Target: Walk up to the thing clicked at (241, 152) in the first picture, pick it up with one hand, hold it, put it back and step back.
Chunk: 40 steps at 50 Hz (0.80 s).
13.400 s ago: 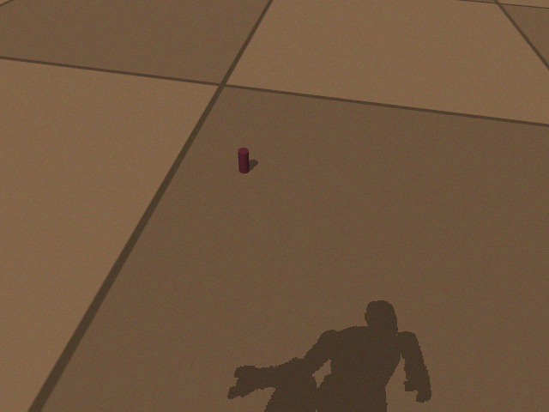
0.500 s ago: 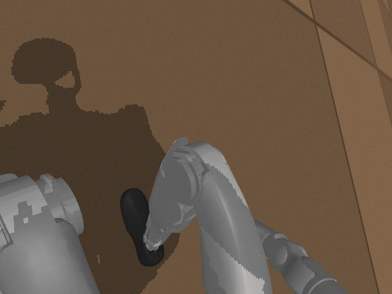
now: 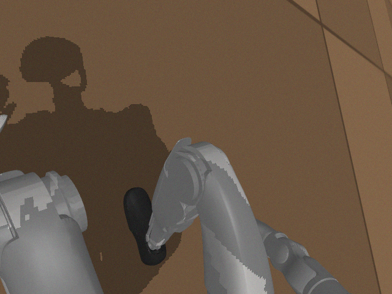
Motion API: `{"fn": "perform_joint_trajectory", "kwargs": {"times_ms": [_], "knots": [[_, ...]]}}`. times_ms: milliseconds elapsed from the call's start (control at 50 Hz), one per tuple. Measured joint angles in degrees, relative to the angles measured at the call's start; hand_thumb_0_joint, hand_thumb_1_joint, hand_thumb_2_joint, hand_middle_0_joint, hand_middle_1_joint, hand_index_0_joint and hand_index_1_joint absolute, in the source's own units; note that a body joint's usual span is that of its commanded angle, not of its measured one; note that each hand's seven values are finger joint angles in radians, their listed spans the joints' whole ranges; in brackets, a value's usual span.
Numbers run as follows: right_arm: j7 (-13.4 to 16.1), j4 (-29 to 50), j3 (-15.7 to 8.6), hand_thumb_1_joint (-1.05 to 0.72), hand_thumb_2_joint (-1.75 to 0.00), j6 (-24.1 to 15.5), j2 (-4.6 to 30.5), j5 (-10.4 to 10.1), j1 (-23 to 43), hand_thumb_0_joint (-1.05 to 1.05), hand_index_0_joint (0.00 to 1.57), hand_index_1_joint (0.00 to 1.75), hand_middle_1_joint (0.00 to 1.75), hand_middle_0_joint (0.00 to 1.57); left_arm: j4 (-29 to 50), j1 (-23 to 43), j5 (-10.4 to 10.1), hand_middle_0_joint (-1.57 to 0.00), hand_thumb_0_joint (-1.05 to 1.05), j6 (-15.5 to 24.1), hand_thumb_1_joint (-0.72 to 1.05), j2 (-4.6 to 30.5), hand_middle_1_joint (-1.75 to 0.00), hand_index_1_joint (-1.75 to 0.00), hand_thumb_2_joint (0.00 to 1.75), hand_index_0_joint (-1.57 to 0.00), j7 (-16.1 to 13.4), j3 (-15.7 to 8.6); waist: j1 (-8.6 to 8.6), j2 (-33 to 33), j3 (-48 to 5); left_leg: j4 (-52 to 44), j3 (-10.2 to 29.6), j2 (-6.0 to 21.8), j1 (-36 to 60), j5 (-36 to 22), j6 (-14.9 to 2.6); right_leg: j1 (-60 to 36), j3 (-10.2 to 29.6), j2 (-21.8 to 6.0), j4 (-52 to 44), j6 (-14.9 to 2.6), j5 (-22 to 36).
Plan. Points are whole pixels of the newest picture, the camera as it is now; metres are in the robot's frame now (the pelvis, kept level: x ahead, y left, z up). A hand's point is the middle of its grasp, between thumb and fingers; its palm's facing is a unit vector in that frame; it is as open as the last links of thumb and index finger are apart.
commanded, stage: settle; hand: left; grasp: from the side
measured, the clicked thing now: out of the picture +0.43 +0.23 -0.23
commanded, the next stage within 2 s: lift in 1.42 s
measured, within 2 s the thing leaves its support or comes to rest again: leaves its support in 0.02 s
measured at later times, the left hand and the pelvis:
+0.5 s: hand out of the picture +0.42 +0.25 -0.08, palm faces +0.12 -0.99 -0.08, open 7.4 cm; pelvis +0.01 -0.01 +0.02, yaw +4 degrees
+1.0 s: hand out of the picture +0.44 +0.24 -0.01, palm faces +0.10 -0.99 -0.08, open 7.6 cm; pelvis +0.02 -0.02 +0.04, yaw +10 degrees
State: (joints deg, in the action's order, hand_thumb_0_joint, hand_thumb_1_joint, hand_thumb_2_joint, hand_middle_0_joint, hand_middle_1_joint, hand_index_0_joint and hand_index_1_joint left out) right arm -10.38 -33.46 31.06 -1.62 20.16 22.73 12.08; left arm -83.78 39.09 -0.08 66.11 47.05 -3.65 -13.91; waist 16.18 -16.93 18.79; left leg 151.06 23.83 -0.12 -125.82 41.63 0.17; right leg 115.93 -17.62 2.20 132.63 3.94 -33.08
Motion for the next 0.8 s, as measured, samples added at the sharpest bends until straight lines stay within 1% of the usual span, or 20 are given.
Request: {"fn": "perform_joint_trajectory", "kwargs": {"times_ms": [80, 160, 220, 280, 360, 460, 580, 660, 800], "knots": [[-0.36, -0.16, -1.43, -0.93, -0.91, 0.23, -0.34, -0.80, -1.52, 0.00, 0.21, 0.30, 0.30, 0.20, 5.29, -1.14, 0.35, -0.82, 0.04, -1.92, -0.03, -1.80, -1.04, -1.05, 1.02, -0.86, 0.14, 0.17, -0.71, 0.73, -0.76, -0.32, -0.77, 0.04, -0.14, -0.03, -0.01, 0.33, 0.52, -0.26, 0.22, -0.24, -0.24], [-0.63, -0.36, -3.41, -0.93, -0.91, 0.87, -0.93, -2.18, -3.53, 0.00, 0.21, 0.30, 0.30, 0.20, 10.74, -2.31, 0.35, -0.82, 0.04, -4.91, -0.03, -3.74, -1.04, -1.05, 1.02, -0.86, 0.33, 1.18, -1.43, 2.17, -2.72, -1.15, -1.83, 0.05, -0.39, -0.20, -0.01, 0.83, 1.22, -0.69, 0.21, -0.50, -0.54], [-0.72, -0.55, -5.25, -0.92, -0.91, 1.29, -1.33, -3.55, -4.90, 0.00, 0.21, 0.30, 0.30, 0.20, 14.06, -2.87, 0.00, -0.82, 0.04, -7.75, -0.04, -5.30, -1.03, -1.05, 1.03, -0.86, 0.54, 1.89, -1.89, 3.73, -4.59, -2.08, -2.90, 0.07, -0.74, -0.55, -0.22, 1.29, 1.91, -1.04, -0.03, -0.60, -0.68], [-0.76, -0.66, -7.39, -0.92, -0.90, 1.66, -1.61, -5.14, -6.37, 0.00, 0.21, 0.30, 0.30, 0.20, 17.36, -3.36, -0.36, -0.83, 0.04, -10.63, -0.04, -6.82, -1.03, -1.05, 1.03, -0.87, 1.09, 3.17, -2.50, 5.39, -6.68, -3.18, -4.18, 0.19, -1.12, -0.97, -0.49, 1.85, 2.75, -1.37, -0.37, -0.81, -0.74], [-0.74, -0.83, -10.31, -0.91, -0.90, 2.04, -1.67, -7.45, -8.30, 0.00, 0.21, 0.30, 0.30, 0.20, 21.30, -4.01, -0.85, -0.83, 0.04, -14.26, -0.05, -9.23, -1.02, -1.04, 1.04, -0.87, 2.32, 4.70, -3.51, 7.62, -9.60, -4.79, -6.07, 0.40, -1.67, -1.56, -0.91, 2.77, 4.04, -1.81, -0.86, -1.19, -0.80], [-0.30, -1.44, -13.76, -0.91, -0.90, 2.44, -1.63, -10.10, -10.26, 0.00, 0.21, 0.30, 0.30, 0.20, 24.91, -4.47, -1.62, -0.84, 0.04, -18.32, -0.06, -12.24, -1.02, -1.04, 1.06, -0.88, 4.10, 5.67, -4.69, 9.92, -12.80, -6.61, -8.38, 0.63, -2.32, -2.12, -1.36, 4.09, 5.73, -2.31, -1.23, -1.46, -0.96], [0.66, -2.01, -17.33, -0.90, -0.90, 3.36, -2.03, -12.67, -12.30, 0.00, 0.21, 0.30, 0.30, 0.20, 29.47, -4.63, -2.05, -0.85, 0.03, -22.66, -0.07, -15.08, -1.03, -1.04, 1.08, -0.88, 6.54, 5.49, -5.63, 11.61, -15.43, -8.58, -10.67, 0.65, -2.74, -2.37, -1.29, 5.49, 7.52, -2.97, -1.41, -1.85, -1.50], [1.56, -2.48, -19.28, -0.90, -0.90, 4.10, -2.32, -14.09, -13.35, 0.00, 0.21, 0.30, 0.30, 0.20, 31.55, -4.49, -2.40, -0.85, 0.02, -25.22, -0.10, -16.54, -1.06, -1.07, 1.11, -0.88, 8.16, 5.13, -6.04, 12.73, -16.97, -9.79, -12.01, 0.62, -2.84, -2.30, -1.03, 6.38, 8.63, -3.38, -1.40, -2.11, -2.02], [3.08, -3.00, -22.27, -0.91, -0.90, 5.27, -2.75, -16.08, -14.69, 0.00, 0.21, 0.30, 0.30, 0.20, 33.93, -4.04, -3.90, -0.85, 0.01, -28.78, -0.13, -18.72, -1.07, -1.09, 1.14, -0.88, 10.95, 3.87, -6.56, 14.92, -19.34, -11.75, -13.87, 0.63, -2.81, -1.86, -0.60, 7.66, 10.21, -3.87, -1.54, -2.50, -3.02]]}}
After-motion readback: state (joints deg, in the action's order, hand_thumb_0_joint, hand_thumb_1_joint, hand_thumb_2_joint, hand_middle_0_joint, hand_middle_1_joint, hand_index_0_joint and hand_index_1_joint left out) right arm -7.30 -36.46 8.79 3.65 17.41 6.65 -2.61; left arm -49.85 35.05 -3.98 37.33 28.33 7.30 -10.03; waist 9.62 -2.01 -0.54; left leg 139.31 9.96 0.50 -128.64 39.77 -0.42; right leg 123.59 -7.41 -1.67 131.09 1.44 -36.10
